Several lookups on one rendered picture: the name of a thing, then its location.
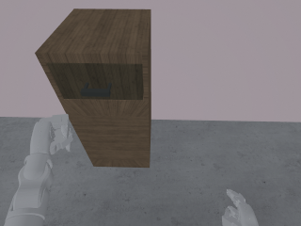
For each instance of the handle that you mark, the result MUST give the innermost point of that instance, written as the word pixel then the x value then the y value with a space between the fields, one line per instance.
pixel 85 92

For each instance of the left robot forearm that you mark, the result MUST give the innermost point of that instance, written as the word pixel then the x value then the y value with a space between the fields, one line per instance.
pixel 29 204

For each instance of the left robot hand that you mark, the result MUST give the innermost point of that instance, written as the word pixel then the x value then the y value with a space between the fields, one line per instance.
pixel 45 140

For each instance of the cabinet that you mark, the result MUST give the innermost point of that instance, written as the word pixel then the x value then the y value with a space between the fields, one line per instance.
pixel 114 133

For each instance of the right robot hand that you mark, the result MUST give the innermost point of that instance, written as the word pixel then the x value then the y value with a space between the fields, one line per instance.
pixel 242 216

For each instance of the drawer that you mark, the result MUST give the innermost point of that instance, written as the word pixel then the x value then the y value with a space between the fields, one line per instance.
pixel 126 79

